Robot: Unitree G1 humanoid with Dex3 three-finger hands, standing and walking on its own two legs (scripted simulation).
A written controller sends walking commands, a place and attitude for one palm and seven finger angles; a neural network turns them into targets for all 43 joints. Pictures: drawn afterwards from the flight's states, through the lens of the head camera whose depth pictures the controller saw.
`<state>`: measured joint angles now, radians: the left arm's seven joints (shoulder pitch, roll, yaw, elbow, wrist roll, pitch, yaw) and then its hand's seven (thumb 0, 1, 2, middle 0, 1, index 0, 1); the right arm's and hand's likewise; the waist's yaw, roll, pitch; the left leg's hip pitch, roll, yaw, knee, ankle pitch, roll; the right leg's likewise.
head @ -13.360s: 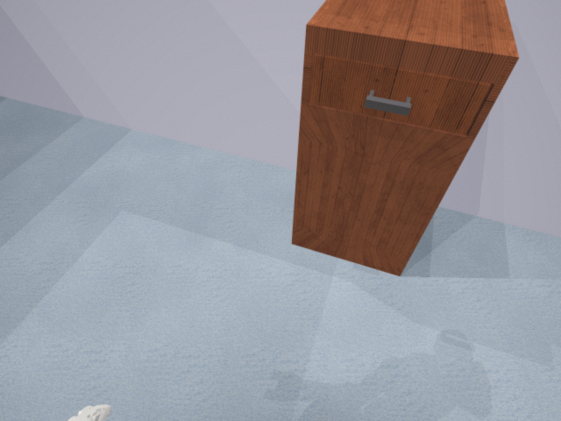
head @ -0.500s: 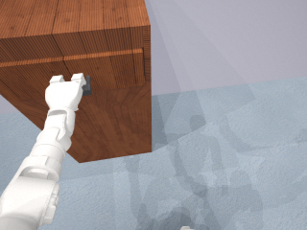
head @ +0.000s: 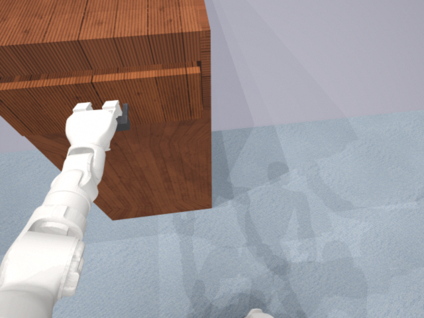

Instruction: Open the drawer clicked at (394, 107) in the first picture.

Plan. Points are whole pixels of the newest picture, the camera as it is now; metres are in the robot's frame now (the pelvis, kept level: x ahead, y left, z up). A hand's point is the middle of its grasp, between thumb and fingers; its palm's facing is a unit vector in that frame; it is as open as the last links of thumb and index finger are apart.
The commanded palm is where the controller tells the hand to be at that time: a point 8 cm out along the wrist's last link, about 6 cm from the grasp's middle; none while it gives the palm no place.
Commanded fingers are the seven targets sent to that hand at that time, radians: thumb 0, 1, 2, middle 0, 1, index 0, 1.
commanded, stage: pull the drawer open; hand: left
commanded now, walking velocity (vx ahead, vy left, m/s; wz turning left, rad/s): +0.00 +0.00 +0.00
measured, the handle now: (102, 117) +0.52 +0.22 +0.04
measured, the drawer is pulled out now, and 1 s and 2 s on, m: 0.03 0.22 0.30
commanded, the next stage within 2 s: open the thumb to release the handle in 1.62 s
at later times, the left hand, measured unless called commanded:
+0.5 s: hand (100, 176) +0.39 +0.21 +0.02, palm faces +0.02 -0.06 -1.00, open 5.6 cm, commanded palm +0.34 +0.22 +0.07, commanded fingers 0.00 0.90 0.90 -0.40 -1.35 -0.40 -1.35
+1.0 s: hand (95, 234) +0.27 +0.20 +0.02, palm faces +0.01 -0.10 -0.99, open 5.6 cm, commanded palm +0.22 +0.21 +0.07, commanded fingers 0.00 0.90 0.90 -0.40 -1.35 -0.40 -1.35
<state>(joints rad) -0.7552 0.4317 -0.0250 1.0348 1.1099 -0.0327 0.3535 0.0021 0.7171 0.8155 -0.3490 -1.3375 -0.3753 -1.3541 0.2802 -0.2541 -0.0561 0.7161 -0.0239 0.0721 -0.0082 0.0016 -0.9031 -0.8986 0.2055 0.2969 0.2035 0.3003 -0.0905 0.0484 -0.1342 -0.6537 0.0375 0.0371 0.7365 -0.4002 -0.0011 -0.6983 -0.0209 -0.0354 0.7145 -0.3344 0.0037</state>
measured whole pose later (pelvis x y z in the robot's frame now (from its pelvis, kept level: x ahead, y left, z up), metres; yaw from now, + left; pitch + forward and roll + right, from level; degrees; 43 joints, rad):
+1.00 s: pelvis +0.02 -0.01 +0.01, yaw -1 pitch +9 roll +0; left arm 0.19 0.30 -0.15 0.07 1.08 0.10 0.36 0.03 0.73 0.80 -0.27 -1.35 -0.41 -1.35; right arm 0.12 -0.22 -0.01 0.62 -0.01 0.05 0.03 0.01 -0.90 -0.90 0.20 0.30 0.20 0.30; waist 0.05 0.06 -0.10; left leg -0.37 0.04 0.05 0.64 -0.41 -0.02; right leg -0.44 -0.02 -0.02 0.66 -0.36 0.00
